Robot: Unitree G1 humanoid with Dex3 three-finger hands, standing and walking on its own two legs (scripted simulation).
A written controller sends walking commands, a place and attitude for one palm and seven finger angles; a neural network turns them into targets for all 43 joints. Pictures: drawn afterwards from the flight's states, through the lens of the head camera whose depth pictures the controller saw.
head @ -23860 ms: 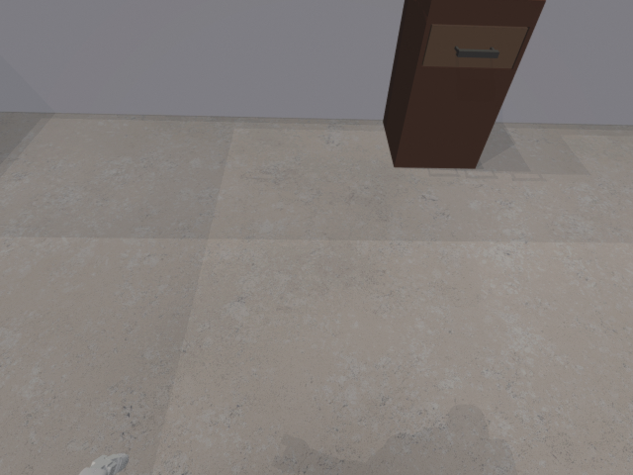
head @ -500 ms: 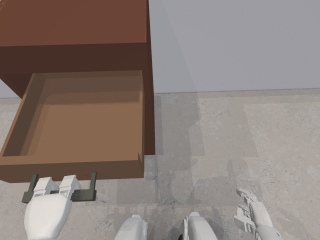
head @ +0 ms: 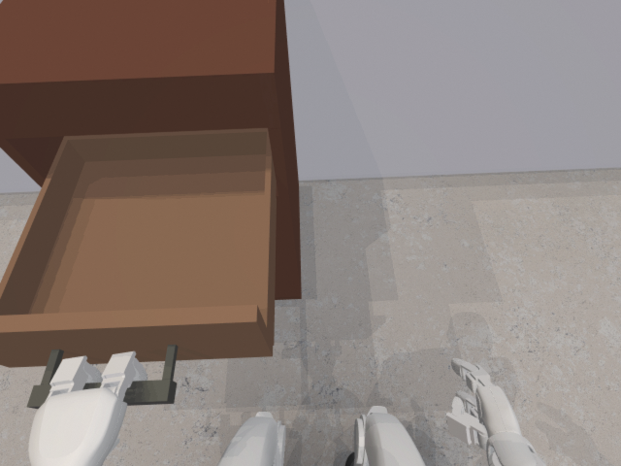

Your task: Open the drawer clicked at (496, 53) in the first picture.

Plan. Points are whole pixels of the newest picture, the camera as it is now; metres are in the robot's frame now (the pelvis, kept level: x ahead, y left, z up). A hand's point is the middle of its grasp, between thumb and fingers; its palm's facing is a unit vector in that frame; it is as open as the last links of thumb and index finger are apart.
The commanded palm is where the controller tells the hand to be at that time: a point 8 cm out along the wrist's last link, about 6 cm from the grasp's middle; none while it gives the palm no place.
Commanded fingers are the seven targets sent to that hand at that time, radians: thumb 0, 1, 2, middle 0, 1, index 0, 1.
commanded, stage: pull the drawer open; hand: left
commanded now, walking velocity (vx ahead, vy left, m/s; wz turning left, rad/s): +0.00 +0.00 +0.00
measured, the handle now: (109, 375) +0.22 +0.27 -0.03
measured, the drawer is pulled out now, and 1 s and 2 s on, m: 0.30 0.30 0.30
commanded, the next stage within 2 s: open the thumb to release the handle in 0.08 s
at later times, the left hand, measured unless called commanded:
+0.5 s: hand (101, 424) +0.17 +0.27 -0.05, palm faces -0.09 -0.06 -0.99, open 8.4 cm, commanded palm +0.15 +0.26 +0.00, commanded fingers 0.00 -0.29 0.39 -0.31 -1.22 -0.31 -1.22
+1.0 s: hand (107, 420) +0.18 +0.27 -0.05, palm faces -0.06 -0.05 -1.00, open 13.8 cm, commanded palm +0.16 +0.26 +0.00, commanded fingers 0.00 -0.50 0.30 -0.30 -1.20 -0.30 -1.20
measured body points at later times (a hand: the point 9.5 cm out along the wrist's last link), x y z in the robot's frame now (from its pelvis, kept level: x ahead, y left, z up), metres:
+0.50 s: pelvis +0.00 +0.00 -0.01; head +0.11 -0.01 +0.43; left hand +0.17 +0.27 +0.01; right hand +0.22 -0.21 -0.13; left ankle -0.01 +0.12 -0.62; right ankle +0.03 -0.09 -0.62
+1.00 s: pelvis -0.01 +0.00 +0.00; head +0.09 -0.02 +0.43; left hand +0.17 +0.27 +0.01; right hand +0.20 -0.23 -0.12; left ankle -0.01 +0.12 -0.62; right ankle +0.03 -0.09 -0.62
